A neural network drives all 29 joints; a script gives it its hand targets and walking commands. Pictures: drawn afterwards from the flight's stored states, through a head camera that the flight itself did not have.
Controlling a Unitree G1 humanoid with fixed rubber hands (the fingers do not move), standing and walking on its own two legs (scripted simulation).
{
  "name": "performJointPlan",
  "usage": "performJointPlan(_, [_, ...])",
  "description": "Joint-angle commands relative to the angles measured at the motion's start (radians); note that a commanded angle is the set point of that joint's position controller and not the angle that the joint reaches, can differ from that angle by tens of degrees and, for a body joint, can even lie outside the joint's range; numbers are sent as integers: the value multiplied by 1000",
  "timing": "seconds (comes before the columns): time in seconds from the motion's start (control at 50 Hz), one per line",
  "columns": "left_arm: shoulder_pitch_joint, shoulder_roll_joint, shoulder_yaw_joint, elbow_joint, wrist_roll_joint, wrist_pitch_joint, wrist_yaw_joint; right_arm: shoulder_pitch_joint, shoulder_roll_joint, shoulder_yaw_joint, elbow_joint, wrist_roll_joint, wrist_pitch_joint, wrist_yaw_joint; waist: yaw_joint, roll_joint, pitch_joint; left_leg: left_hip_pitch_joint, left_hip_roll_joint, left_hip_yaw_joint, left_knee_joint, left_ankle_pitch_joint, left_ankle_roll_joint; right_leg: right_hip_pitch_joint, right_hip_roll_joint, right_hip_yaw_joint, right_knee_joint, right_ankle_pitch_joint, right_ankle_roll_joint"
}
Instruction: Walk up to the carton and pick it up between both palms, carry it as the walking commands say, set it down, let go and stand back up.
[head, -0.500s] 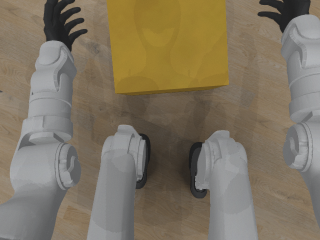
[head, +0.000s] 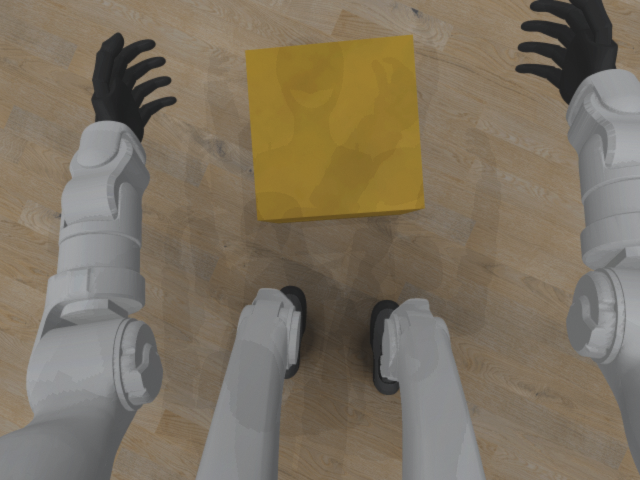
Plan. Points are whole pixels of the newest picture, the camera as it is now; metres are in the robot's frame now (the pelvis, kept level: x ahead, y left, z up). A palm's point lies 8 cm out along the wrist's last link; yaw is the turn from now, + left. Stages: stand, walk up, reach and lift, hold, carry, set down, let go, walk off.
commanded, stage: set down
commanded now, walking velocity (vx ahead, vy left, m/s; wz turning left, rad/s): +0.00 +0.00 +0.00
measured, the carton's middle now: (334, 144) +0.54 +0.03 -0.45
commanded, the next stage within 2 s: let go in 0.42 s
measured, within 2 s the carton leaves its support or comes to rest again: neither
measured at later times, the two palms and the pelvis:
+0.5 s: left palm (64, 90) +0.47 +0.24 +0.00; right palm out of the picture +0.53 -0.22 +0.00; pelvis +0.03 +0.00 +0.10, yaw -1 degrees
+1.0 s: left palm out of the picture +0.32 +0.25 +0.11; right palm out of the picture +0.36 -0.22 +0.10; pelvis +0.09 +0.01 +0.19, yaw +0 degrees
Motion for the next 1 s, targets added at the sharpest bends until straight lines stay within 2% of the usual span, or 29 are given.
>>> performJointPlan(0.0, [-164,138,27,-107,9,-22,-5,-224,-153,-30,-92,-6,-24,10,14,-75,-1002,625,-17,63,-163,313,-33,612,5,-25,-210,302,28])
performJointPlan(0.24, [-95,93,50,-113,47,-37,-18,-168,-126,-56,-80,-40,-43,30,17,-74,-967,827,-12,46,-405,384,-35,832,0,4,-446,384,30])
performJointPlan(0.34, [-71,39,54,-37,99,-61,-22,-128,-75,-77,-10,-63,-68,32,10,-75,-832,816,-2,35,-453,394,-45,805,-7,5,-504,391,26])
performJointPlan(0.42, [-23,30,57,-21,135,-77,-19,-72,-51,-93,-5,-95,-84,22,11,-67,-859,859,-5,33,-463,453,-47,840,-5,6,-515,455,24])
performJointPlan(0.48, [73,54,41,-50,153,-86,-26,33,-30,-107,-47,-130,-88,1,2,-62,-956,924,-14,34,-463,515,-44,926,-4,11,-512,552,28])
performJointPlan(0.54, [209,88,7,-121,160,-101,-48,177,-6,-103,-158,-146,-95,-32,-8,-62,-1055,994,-27,31,-475,596,-34,1043,-1,21,-520,666,34])
performJointPlan(0.58, [296,110,-29,-178,158,-109,-66,276,16,-86,-251,-145,-99,-55,-12,-54,-1079,1071,-31,24,-493,642,-27,1099,0,29,-543,693,37])
performJointPlan(0.64, [401,120,-78,-268,135,-110,-85,410,34,-54,-391,-127,-100,-73,-19,-20,-1050,1229,-24,-2,-520,691,-23,1127,5,28,-590,659,34])
performJointPlan(0.7, [507,111,-108,-300,103,-112,-98,535,67,-22,-459,-96,-101,-79,-15,-9,-932,1310,-17,-20,-574,659,-21,1165,7,32,-648,589,26])
performJointPlan(0.78, [645,66,-149,-251,69,-132,-109,685,111,6,-431,-88,-122,-80,-23,-12,-675,1344,-8,-32,-670,538,-32,1215,2,29,-737,462,17])
performJointPlan(0.86, [803,34,-183,-219,79,-158,-100,822,154,23,-388,-106,-150,-79,-29,5,-454,1409,4,-42,-766,441,-39,1267,-5,13,-820,367,16])
performJointPlan(0.92, [895,40,-188,-223,97,-175,-89,924,180,40,-381,-116,-166,-79,-30,9,-336,1468,7,-45,-825,416,-35,1335,-10,10,-882,352,18])
performJointPlan(0.98, [985,46,-202,-251,107,-190,-81,1030,193,56,-402,-115,-182,-81,-32,17,-271,1541,5,-39,-871,442,-33,1425,-12,11,-937,394,19])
